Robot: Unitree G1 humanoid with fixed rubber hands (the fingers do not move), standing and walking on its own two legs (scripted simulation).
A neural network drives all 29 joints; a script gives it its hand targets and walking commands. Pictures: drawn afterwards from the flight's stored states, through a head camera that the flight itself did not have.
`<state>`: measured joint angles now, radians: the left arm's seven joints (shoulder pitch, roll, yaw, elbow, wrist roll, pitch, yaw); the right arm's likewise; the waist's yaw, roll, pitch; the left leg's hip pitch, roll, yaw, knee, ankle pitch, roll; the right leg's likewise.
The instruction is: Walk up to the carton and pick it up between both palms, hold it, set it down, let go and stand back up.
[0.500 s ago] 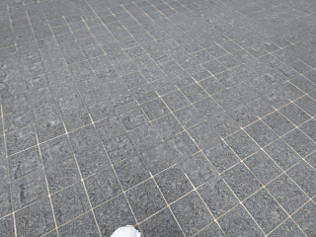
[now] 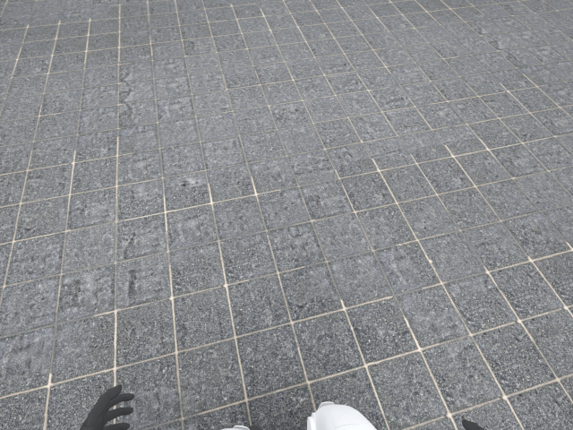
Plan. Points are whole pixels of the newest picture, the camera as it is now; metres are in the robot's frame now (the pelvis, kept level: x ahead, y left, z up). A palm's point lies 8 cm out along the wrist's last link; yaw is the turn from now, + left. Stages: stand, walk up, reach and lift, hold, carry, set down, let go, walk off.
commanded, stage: walk up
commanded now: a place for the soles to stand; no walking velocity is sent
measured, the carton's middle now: out of the picture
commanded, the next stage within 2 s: none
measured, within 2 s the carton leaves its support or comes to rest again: neither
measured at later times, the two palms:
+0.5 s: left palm out of the picture -0.05 +0.33 -0.09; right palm out of the picture +0.11 -0.18 -0.13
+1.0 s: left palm out of the picture -0.19 +0.41 -0.10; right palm (269, 396) +0.19 +0.01 -0.11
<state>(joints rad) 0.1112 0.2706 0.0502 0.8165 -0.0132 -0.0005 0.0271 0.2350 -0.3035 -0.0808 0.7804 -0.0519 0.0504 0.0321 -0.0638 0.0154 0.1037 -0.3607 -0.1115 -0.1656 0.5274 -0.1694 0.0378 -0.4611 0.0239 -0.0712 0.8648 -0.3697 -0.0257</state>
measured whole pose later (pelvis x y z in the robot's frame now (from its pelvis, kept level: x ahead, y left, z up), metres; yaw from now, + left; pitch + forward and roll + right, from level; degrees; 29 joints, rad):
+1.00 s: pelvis -0.07 +0.15 +0.00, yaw +47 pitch +0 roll +1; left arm 0.26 0.26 0.04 0.75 0.01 -0.04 0.04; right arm 0.25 -0.32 -0.04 0.73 -0.05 0.07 0.09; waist -0.06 0.00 0.06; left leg -0.28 -0.20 -0.20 0.55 -0.24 0.07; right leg -0.38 0.01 -0.06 0.56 -0.17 -0.03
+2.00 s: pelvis -0.17 +0.48 -0.01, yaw +98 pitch +2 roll +0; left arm 0.22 0.27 0.02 0.70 0.04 -0.05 0.03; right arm 0.47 -0.25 -0.04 0.77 -0.06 0.01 0.06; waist -0.07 0.01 0.02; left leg -0.07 -0.22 -0.26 0.54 -0.44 0.12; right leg -0.46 -0.01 -0.05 0.54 -0.12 -0.03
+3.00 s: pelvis -0.45 +0.90 -0.02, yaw +132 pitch -2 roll +0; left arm 0.34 0.24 0.01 0.60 0.06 -0.05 0.02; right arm 0.41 -0.26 -0.04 0.79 -0.05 0.01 0.06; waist -0.04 0.04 0.06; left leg -0.28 -0.08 -0.05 1.05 -0.53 0.02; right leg -0.39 -0.08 -0.16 0.67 -0.24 -0.04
